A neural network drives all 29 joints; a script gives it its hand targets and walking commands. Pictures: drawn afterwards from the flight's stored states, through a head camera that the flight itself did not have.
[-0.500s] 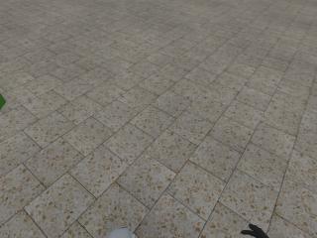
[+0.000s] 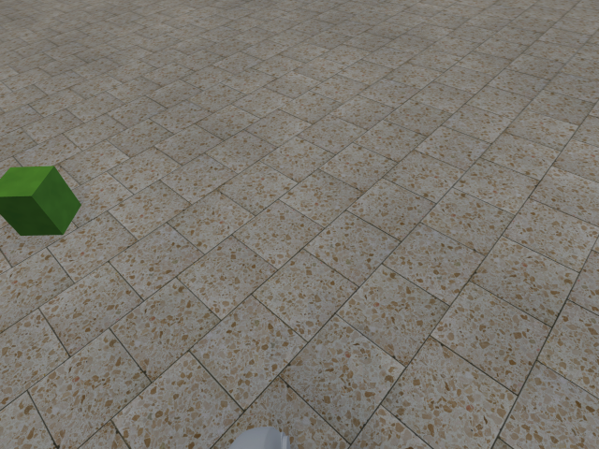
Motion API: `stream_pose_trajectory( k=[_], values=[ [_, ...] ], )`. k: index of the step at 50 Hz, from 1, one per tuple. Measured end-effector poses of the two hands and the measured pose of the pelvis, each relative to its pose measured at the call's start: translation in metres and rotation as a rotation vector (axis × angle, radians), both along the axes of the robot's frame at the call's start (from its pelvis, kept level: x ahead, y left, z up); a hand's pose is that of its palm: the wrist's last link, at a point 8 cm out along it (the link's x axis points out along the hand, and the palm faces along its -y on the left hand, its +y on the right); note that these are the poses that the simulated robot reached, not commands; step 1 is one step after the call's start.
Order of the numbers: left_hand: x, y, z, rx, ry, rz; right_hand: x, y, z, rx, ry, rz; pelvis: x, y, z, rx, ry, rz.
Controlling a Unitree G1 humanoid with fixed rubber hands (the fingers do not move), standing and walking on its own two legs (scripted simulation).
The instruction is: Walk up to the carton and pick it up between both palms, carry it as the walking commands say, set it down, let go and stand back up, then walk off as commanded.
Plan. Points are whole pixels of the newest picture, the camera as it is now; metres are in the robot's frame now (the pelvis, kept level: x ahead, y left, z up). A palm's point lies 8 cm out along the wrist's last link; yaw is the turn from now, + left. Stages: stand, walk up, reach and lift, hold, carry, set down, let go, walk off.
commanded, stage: walk up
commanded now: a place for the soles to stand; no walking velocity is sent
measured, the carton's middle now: (37, 201) +1.30 +1.23 -0.62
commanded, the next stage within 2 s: none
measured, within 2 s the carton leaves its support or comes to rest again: neither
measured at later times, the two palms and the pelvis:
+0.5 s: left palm (57, 381) +0.27 +0.41 -0.11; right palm (334, 324) +0.34 -0.05 -0.11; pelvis +0.21 +0.15 +0.00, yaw +4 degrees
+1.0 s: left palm (9, 337) +0.37 +0.56 -0.14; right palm (265, 232) +0.55 +0.08 -0.10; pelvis +0.39 +0.32 -0.01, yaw +9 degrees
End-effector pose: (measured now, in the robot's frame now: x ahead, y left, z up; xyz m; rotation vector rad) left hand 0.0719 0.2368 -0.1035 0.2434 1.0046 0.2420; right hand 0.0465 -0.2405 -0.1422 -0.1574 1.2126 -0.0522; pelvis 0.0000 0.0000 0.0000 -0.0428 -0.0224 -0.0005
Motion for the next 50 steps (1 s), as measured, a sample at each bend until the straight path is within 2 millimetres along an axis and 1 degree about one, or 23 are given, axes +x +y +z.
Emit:
stream_pose_trajectory(
  k=[4, 6, 8, 10, 12, 13, 15, 16, 18, 20, 23, 24, 27, 29, 31, 33, 35, 37, 40, 43, 45, 48, 50],
  values=[
    [-0.024, 0.016, -0.006, -0.029, 0.118, 0.094, 0.074, 0.012, 0.018, -0.023, -0.05, 0.086, 0.028, 0.018, 0.008, -0.012, -0.017, 0.051],
    [-0.032, 0.025, -0.01, -0.053, 0.173, 0.133, 0.112, 0.025, 0.028, -0.032, -0.085, 0.123, 0.045, 0.03, 0.01, -0.014, -0.022, 0.072],
    [-0.035, 0.037, -0.015, -0.079, 0.216, 0.175, 0.15, 0.042, 0.036, -0.039, -0.116, 0.158, 0.064, 0.043, 0.01, -0.013, -0.022, 0.093],
    [-0.031, 0.052, -0.022, -0.105, 0.246, 0.209, 0.187, 0.064, 0.041, -0.042, -0.149, 0.182, 0.087, 0.061, 0.008, -0.011, -0.018, 0.106],
    [-0.021, 0.069, -0.032, -0.128, 0.271, 0.225, 0.223, 0.089, 0.041, -0.048, -0.188, 0.197, 0.111, 0.082, 0.0, -0.01, -0.01, 0.109],
    [-0.014, 0.08, -0.04, -0.138, 0.282, 0.225, 0.241, 0.101, 0.039, -0.055, -0.215, 0.197, 0.124, 0.094, -0.007, -0.013, -0.006, 0.103],
    [0.006, 0.102, -0.051, -0.15, 0.301, 0.206, 0.268, 0.125, 0.034, -0.067, -0.258, 0.186, 0.14, 0.112, -0.016, 0.005, -0.003, 0.108],
    [0.019, 0.113, -0.052, -0.152, 0.295, 0.194, 0.277, 0.137, 0.033, -0.065, -0.269, 0.177, 0.146, 0.118, -0.017, 0.007, -0.007, 0.106],
    [0.055, 0.133, -0.049, -0.137, 0.254, 0.162, 0.286, 0.158, 0.034, -0.054, -0.264, 0.155, 0.157, 0.126, -0.013, 0.023, -0.015, 0.098],
    [0.096, 0.151, -0.041, -0.111, 0.188, 0.123, 0.288, 0.174, 0.035, -0.037, -0.248, 0.138, 0.17, 0.133, -0.008, 0.038, -0.02, 0.093],
    [0.158, 0.169, -0.022, -0.07, 0.087, 0.059, 0.289, 0.189, 0.033, -0.007, -0.224, 0.107, 0.191, 0.145, -0.001, 0.046, -0.026, 0.087],
    [0.176, 0.173, -0.016, -0.058, 0.058, 0.042, 0.289, 0.192, 0.032, -0.002, -0.222, 0.089, 0.199, 0.149, 0.0, 0.047, -0.027, 0.084],
    [0.227, 0.179, 0.001, -0.035, -0.013, 0.004, 0.293, 0.191, 0.026, 0.004, -0.206, 0.044, 0.225, 0.161, 0.003, 0.052, -0.03, 0.067],
    [0.255, 0.181, 0.009, -0.026, -0.059, -0.012, 0.299, 0.189, 0.018, 0.011, -0.18, 0.033, 0.243, 0.168, 0.001, 0.051, -0.029, 0.057],
    [0.278, 0.185, 0.009, -0.003, -0.108, -0.019, 0.31, 0.185, 0.004, 0.011, -0.161, 0.039, 0.264, 0.172, -0.009, 0.05, -0.024, 0.063],
    [0.289, 0.192, 0.005, 0.022, -0.124, 0.011, 0.324, 0.185, -0.008, 0.001, -0.13, 0.066, 0.278, 0.179, -0.017, 0.029, -0.026, 0.083],
    [0.29, 0.201, 0.002, 0.029, -0.109, 0.075, 0.34, 0.189, -0.012, -0.009, -0.094, 0.108, 0.289, 0.189, -0.018, 0.01, -0.038, 0.113],
    [0.285, 0.212, -0.001, 0.028, -0.077, 0.128, 0.36, 0.197, -0.008, -0.019, -0.079, 0.144, 0.299, 0.199, -0.015, 0.001, -0.043, 0.135],
    [0.273, 0.228, -0.006, 0.009, -0.001, 0.178, 0.394, 0.215, 0.007, -0.03, -0.091, 0.181, 0.314, 0.216, -0.008, -0.004, -0.049, 0.158],
    [0.264, 0.249, -0.011, -0.016, 0.082, 0.21, 0.429, 0.24, 0.024, -0.038, -0.12, 0.205, 0.332, 0.238, -0.001, -0.006, -0.045, 0.167],
    [0.264, 0.267, -0.016, -0.036, 0.124, 0.228, 0.451, 0.26, 0.034, -0.045, -0.14, 0.222, 0.346, 0.256, 0.001, -0.005, -0.036, 0.17],
    [0.277, 0.301, -0.028, -0.064, 0.153, 0.239, 0.483, 0.294, 0.044, -0.063, -0.174, 0.233, 0.371, 0.289, -0.001, -0.007, -0.019, 0.163],
    [0.293, 0.328, -0.041, -0.081, 0.158, 0.223, 0.503, 0.317, 0.043, -0.088, -0.213, 0.23, 0.389, 0.316, -0.011, -0.017, -0.009, 0.156]
  ],
)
